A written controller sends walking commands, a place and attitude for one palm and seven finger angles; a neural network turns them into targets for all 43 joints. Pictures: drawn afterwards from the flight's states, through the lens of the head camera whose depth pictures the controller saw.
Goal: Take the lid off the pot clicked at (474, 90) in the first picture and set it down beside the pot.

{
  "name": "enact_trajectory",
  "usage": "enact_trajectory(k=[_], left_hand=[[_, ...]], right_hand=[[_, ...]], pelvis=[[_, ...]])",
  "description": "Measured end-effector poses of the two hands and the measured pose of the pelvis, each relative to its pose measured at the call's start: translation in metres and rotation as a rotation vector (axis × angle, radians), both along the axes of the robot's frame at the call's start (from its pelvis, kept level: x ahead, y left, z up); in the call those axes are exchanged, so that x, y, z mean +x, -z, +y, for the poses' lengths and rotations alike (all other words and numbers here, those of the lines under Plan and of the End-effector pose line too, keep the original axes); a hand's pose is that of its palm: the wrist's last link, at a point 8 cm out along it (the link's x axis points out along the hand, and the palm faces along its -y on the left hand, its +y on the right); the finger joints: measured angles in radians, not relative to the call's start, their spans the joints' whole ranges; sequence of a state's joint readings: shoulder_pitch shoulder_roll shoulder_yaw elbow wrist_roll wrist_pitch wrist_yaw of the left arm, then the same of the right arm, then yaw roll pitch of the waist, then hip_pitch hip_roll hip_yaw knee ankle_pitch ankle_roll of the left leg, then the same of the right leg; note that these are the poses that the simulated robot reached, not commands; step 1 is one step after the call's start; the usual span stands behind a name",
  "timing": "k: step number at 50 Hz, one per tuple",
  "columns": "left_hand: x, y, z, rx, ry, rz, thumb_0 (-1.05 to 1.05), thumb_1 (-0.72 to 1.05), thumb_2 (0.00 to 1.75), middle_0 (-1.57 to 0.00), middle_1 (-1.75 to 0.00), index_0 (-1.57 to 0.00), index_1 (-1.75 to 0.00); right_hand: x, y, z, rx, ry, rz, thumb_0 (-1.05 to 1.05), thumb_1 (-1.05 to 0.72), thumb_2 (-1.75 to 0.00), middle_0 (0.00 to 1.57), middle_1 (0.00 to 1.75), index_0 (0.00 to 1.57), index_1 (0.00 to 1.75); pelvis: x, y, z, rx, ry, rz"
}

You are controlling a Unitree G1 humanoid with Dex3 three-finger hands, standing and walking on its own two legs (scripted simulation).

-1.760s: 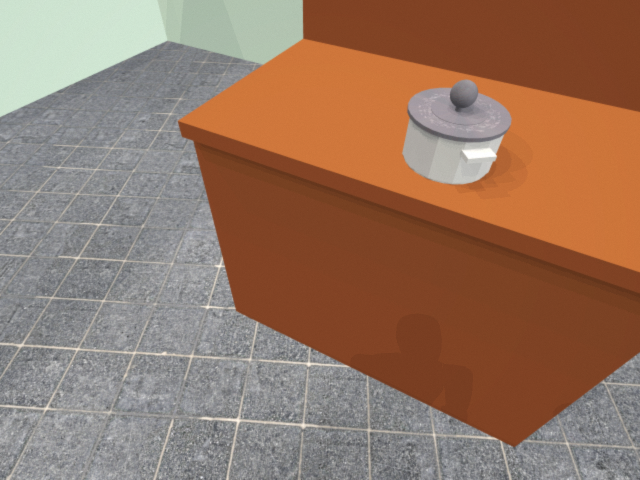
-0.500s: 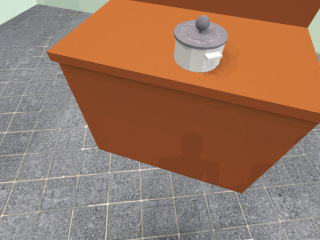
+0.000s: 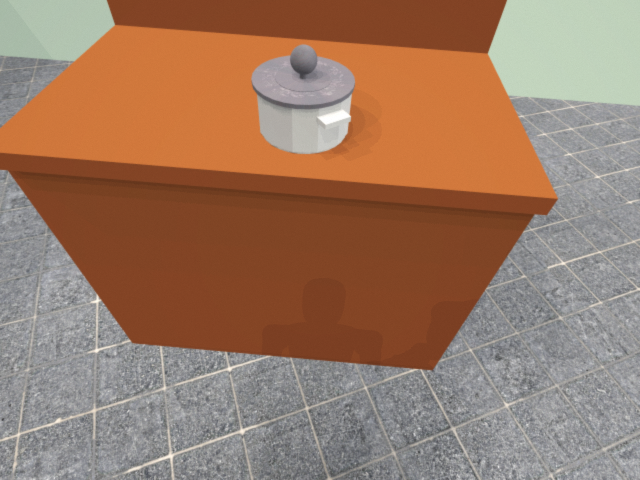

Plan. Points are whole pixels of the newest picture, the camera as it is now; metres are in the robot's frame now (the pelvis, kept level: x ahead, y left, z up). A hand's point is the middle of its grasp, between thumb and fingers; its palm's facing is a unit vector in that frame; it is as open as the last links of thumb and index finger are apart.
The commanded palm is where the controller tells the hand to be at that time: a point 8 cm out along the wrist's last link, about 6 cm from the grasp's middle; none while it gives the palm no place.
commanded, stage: take the last steps up to it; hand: left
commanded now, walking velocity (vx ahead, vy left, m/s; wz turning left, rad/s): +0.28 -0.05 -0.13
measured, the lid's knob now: (303, 59) +0.73 +0.07 +0.18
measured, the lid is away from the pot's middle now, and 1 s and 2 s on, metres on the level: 0.00 0.00 0.00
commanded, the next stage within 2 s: come to a stop and stand still in 0.52 s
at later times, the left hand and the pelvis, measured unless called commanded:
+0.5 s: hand (245, 440) +0.21 +0.12 -0.16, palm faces +0.01 -0.98 -0.19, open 7.2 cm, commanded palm none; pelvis +0.12 -0.06 +0.01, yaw -2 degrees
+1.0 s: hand (255, 424) +0.23 +0.11 -0.17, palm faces +0.01 -0.97 -0.24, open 7.4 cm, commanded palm none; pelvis +0.20 -0.08 +0.00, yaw -2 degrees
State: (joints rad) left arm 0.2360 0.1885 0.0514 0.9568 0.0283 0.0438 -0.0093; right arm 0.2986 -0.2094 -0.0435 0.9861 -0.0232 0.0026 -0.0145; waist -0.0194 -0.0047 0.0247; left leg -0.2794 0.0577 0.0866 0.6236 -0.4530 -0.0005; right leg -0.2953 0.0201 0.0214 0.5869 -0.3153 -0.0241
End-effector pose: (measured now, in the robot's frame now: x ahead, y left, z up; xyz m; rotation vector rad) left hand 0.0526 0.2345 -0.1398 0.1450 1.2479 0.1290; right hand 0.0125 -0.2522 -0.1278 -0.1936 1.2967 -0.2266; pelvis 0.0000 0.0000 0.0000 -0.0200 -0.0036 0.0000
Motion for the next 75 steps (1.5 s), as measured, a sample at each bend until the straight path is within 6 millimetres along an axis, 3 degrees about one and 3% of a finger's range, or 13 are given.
enact_trajectory(k=[4, 10, 15, 19, 23, 28, 34, 38, 44, 51, 59, 67, 75], left_hand=[[0.014, 0.003, -0.002, -0.035, 0.044, 0.028, 0.01, 0.90, 0.90, -0.20, -0.30, -0.20, -0.30], [0.057, -0.012, -0.015, -0.055, 0.081, -0.019, 0.01, 0.90, 0.90, -0.20, -0.30, -0.20, -0.30], [0.100, -0.013, -0.040, -0.049, 0.133, -0.019, 0.01, 0.90, 0.90, -0.20, -0.30, -0.20, -0.30], [0.136, -0.004, -0.065, -0.031, 0.148, -0.060, 0.01, 0.90, 0.90, -0.20, -0.30, -0.20, -0.30], [0.145, -0.007, -0.074, -0.018, 0.061, -0.089, -0.01, 0.92, 0.90, -0.20, -0.30, -0.20, -0.30], [0.144, -0.011, -0.061, 0.024, 0.021, -0.040, -0.02, 0.94, 0.90, -0.20, -0.30, -0.20, -0.30], [0.137, 0.014, -0.050, -0.012, -0.009, 0.088, -0.01, 0.92, 0.90, -0.20, -0.30, -0.20, -0.30], [0.145, 0.015, -0.053, -0.016, -0.014, 0.148, 0.00, 0.91, 0.90, -0.20, -0.30, -0.20, -0.30], [0.165, 0.001, -0.068, -0.005, -0.017, 0.136, 0.00, 0.91, 0.90, -0.20, -0.30, -0.20, -0.30], [0.176, -0.006, -0.082, 0.069, -0.014, 0.085, 0.00, 0.91, 0.90, -0.20, -0.30, -0.20, -0.30], [0.173, -0.019, -0.089, 0.076, -0.028, 0.050, 0.00, 0.90, 0.90, -0.20, -0.30, -0.20, -0.30], [0.153, -0.012, -0.064, 0.061, -0.032, 0.051, 0.00, 0.90, 0.90, -0.20, -0.30, -0.21, -0.30], [0.140, -0.005, -0.038, 0.050, -0.041, 0.067, 0.00, 0.90, 0.90, -0.20, -0.30, -0.20, -0.30]], right_hand=[[-0.031, -0.007, 0.010, -0.009, 0.058, 0.039, 0.01, -0.91, -0.90, 0.20, 0.30, 0.20, 0.30], [-0.071, -0.023, 0.024, 0.033, 0.129, 0.193, 0.01, -0.91, -0.90, 0.20, 0.30, 0.20, 0.30], [-0.078, -0.020, 0.025, 0.084, 0.194, 0.270, 0.01, -0.91, -0.90, 0.20, 0.30, 0.20, 0.30], [-0.067, -0.002, 0.015, 0.129, 0.224, 0.315, 0.01, -0.90, -0.90, 0.20, 0.30, 0.21, 0.30], [-0.017, 0.007, -0.004, 0.131, 0.173, 0.305, 0.01, -0.91, -0.90, 0.20, 0.30, 0.20, 0.30], [0.090, 0.004, -0.026, 0.086, 0.095, 0.107, 0.01, -0.91, -0.90, 0.20, 0.30, 0.20, 0.30], [0.201, 0.000, -0.033, 0.015, 0.015, -0.116, 0.01, -0.93, -0.90, 0.19, 0.30, 0.20, 0.30], [0.236, -0.006, -0.027, 0.007, -0.018, -0.135, 0.01, -0.92, -0.90, 0.19, 0.30, 0.20, 0.30], [0.262, -0.005, -0.028, 0.046, -0.020, -0.106, 0.00, -0.92, -0.90, 0.20, 0.30, 0.20, 0.30], [0.269, 0.015, -0.061, 0.086, 0.000, -0.087, 0.00, -0.92, -0.90, 0.20, 0.30, 0.21, 0.30], [0.253, 0.008, -0.081, 0.064, -0.015, -0.030, 0.01, -0.91, -0.90, 0.20, 0.30, 0.20, 0.30], [0.234, -0.003, -0.064, 0.038, -0.041, -0.056, 0.01, -0.91, -0.90, 0.19, 0.30, 0.20, 0.30], [0.191, -0.004, -0.029, 0.047, -0.049, -0.007, 0.01, -0.91, -0.90, 0.20, 0.30, 0.20, 0.30]], pelvis=[[0.010, -0.004, 0.003, -0.003, 0.023, 0.002], [0.034, -0.019, -0.006, -0.003, 0.045, 0.016], [0.059, -0.017, -0.023, 0.011, 0.067, 0.025], [0.084, -0.001, -0.046, 0.033, 0.066, 0.026], [0.104, -0.002, -0.054, 0.001, 0.042, 0.015], [0.134, -0.010, -0.056, 0.000, 0.028, 0.014], [0.175, 0.004, -0.044, -0.014, 0.043, -0.007], [0.192, 0.000, -0.044, 0.015, 0.048, -0.006], [0.202, -0.009, -0.056, 0.021, 0.043, -0.007], [0.202, 0.001, -0.084, 0.040, 0.035, -0.012], [0.192, -0.010, -0.089, 0.047, 0.021, -0.001], [0.173, -0.009, -0.071, 0.043, 0.018, 0.002], [0.162, -0.010, -0.054, 0.030, 0.008, -0.003]])
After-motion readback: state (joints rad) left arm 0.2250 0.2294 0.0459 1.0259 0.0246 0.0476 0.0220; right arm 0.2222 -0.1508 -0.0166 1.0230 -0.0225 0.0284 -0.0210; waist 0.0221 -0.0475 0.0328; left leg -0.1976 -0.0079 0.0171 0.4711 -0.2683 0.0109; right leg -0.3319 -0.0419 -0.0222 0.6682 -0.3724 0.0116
